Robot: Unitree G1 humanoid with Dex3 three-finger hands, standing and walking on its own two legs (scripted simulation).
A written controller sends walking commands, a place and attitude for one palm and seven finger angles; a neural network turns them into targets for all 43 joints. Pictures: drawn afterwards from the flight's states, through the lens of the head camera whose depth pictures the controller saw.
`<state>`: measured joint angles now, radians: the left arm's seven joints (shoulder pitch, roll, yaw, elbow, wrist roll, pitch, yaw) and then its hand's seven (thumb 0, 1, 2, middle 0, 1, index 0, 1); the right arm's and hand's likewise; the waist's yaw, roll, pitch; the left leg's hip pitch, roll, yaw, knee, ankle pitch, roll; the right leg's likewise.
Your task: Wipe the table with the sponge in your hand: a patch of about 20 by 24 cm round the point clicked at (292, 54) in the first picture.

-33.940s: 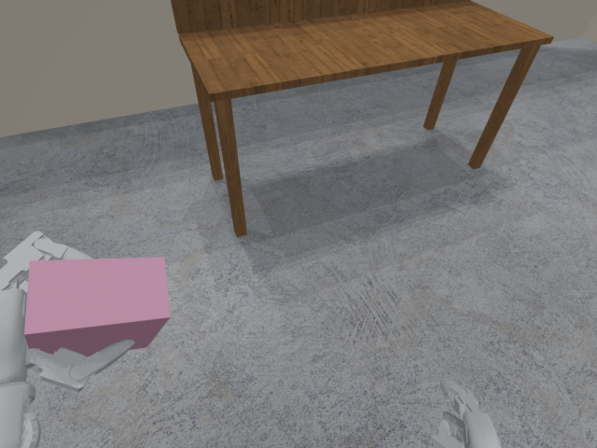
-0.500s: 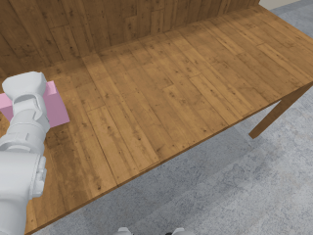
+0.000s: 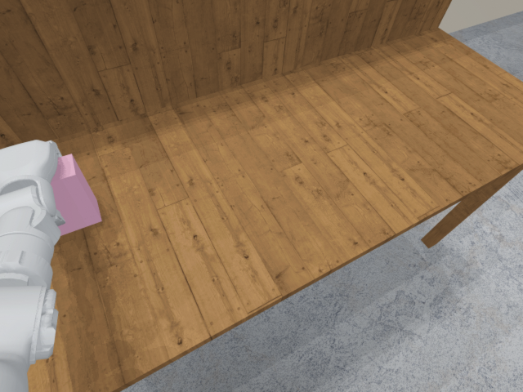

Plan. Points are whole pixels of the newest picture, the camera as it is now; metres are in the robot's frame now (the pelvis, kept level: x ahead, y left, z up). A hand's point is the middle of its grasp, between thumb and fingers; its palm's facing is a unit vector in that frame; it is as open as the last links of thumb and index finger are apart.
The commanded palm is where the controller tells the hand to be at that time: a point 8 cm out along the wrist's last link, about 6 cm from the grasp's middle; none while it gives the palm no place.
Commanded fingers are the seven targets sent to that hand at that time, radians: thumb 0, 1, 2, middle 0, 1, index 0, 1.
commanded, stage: slide back across to the first lane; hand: left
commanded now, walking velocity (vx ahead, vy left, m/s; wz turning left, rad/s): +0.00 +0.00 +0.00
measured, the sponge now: (51, 208) +0.41 +0.35 +0.00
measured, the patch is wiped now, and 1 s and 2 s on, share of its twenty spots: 0.95 0.95 0.95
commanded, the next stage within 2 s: wipe back along the first lane in 0.14 s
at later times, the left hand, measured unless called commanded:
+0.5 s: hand (19, 215) +0.38 +0.37 +0.03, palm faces -0.12 -0.03 -0.99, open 10.4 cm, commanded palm +0.35 +0.34 +0.07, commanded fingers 0.00 0.10 1.30 -1.20 -1.60 -1.20 -1.60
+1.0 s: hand (21, 243) +0.33 +0.35 +0.03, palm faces -0.08 -0.03 -1.00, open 10.4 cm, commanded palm +0.29 +0.33 +0.07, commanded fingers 0.00 0.10 1.30 -1.20 -1.60 -1.20 -1.60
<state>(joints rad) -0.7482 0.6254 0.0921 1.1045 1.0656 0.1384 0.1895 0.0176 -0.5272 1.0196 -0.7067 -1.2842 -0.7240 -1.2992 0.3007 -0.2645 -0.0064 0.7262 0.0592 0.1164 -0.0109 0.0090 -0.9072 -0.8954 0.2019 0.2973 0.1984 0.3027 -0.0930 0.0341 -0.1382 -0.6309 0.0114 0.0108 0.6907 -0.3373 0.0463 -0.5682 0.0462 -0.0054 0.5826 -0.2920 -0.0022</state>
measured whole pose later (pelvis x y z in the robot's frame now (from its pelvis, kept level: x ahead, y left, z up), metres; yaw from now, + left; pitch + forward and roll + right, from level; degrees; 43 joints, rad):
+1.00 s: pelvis +0.00 +0.00 +0.01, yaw +2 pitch +10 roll -2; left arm -0.34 0.52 0.02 0.66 0.99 0.20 0.21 0.01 -0.50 1.02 -0.68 -1.31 -0.69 -1.33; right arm 0.21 -0.27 -0.01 0.67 0.08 0.15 -0.02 0.01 -0.91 -0.90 0.20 0.30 0.20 0.30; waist 0.00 0.05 -0.13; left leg -0.48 -0.01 -0.01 0.64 -0.32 0.05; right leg -0.42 0.03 -0.02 0.54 -0.29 0.00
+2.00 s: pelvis +0.01 -0.01 +0.01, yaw +2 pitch +4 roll -1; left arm 0.12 0.41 -0.05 0.17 0.97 0.31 0.23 0.00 -0.49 1.02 -0.66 -1.32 -0.67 -1.34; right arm 0.11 -0.26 0.01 0.64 0.06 0.10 -0.02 0.01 -0.91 -0.90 0.20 0.30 0.20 0.30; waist 0.06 0.07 -0.10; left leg -0.33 -0.02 0.00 0.58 -0.32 0.04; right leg -0.28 0.02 -0.01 0.52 -0.31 -0.01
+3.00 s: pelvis -0.01 -0.03 +0.02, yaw +3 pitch -1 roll +0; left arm 0.05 0.46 -0.05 0.12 0.92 0.27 0.07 -0.01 -0.51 1.02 -0.68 -1.30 -0.69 -1.32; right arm 0.06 -0.26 0.02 0.67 0.05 0.06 -0.07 0.01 -0.91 -0.90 0.20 0.30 0.20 0.30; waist 0.09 0.09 -0.02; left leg -0.20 0.00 -0.03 0.48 -0.25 0.01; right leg -0.16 0.04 -0.04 0.44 -0.26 -0.04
